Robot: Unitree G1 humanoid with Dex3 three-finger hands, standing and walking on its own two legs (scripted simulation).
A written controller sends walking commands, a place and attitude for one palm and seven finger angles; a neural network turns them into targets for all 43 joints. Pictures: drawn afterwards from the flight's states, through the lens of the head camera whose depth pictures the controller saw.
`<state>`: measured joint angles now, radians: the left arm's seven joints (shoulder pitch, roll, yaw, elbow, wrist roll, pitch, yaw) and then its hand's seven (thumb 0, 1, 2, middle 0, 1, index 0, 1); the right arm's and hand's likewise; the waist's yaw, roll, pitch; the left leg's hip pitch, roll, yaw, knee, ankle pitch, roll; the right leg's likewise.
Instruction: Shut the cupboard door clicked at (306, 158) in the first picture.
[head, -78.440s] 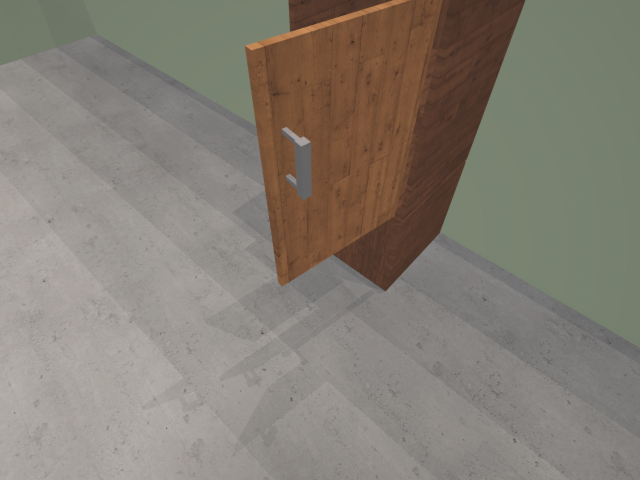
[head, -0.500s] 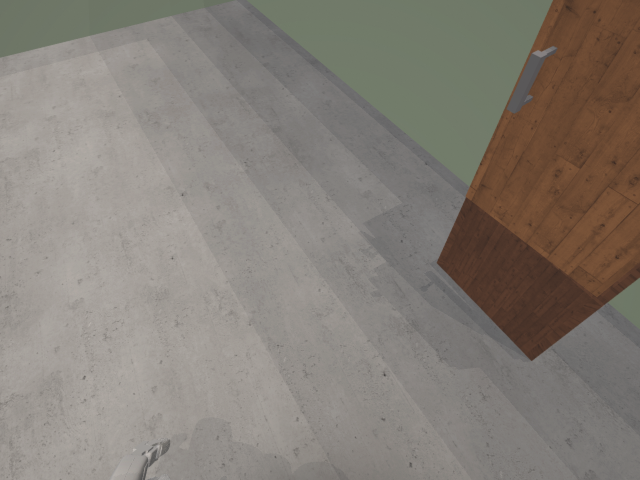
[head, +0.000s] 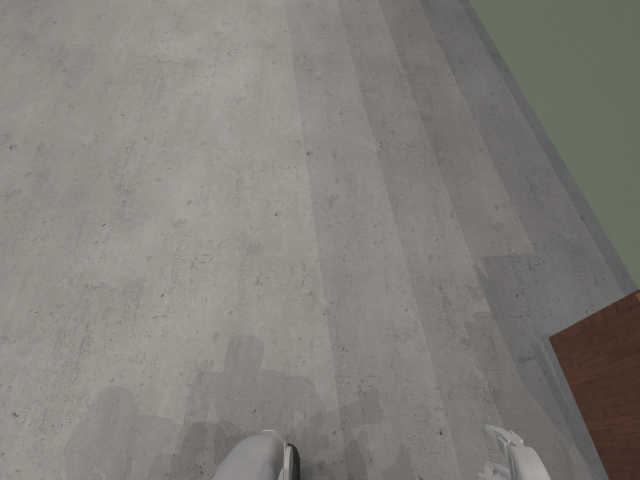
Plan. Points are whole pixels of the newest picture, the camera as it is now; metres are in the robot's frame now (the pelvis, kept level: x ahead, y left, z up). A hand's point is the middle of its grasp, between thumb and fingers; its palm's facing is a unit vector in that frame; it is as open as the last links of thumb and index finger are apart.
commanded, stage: turn to face it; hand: left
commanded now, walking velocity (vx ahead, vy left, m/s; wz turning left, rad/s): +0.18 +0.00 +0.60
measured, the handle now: out of the picture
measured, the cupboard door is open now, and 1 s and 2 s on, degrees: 4 4 4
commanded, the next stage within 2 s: none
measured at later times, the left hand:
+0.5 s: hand (199, 438) +0.16 +0.18 -0.15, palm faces -0.07 -0.98 -0.19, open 7.4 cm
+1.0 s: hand (184, 356) +0.27 +0.23 -0.15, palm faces -0.30 -0.93 -0.23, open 7.4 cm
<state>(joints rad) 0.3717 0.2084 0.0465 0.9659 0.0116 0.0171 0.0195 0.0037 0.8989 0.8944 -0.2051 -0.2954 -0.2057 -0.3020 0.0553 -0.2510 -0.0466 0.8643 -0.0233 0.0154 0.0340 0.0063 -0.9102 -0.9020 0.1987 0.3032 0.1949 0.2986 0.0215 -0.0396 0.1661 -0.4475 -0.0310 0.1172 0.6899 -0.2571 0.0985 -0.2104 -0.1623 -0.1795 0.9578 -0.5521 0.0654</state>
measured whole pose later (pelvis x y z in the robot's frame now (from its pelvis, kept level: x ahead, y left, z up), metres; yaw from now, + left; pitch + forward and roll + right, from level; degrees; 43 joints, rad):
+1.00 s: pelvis +0.12 +0.05 +0.02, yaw -23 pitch +0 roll -1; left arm 0.18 0.27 0.11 0.92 0.02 0.08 -0.01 0.00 0.90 0.89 -0.20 -0.29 -0.20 -0.30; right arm 0.18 -0.18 -0.02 0.89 -0.03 0.01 -0.03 0.00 -0.91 -0.90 0.20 0.30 0.20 0.30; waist 0.02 -0.05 0.09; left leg -0.27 0.07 0.06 0.56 -0.30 0.00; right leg -0.45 0.04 0.06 1.00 -0.50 0.03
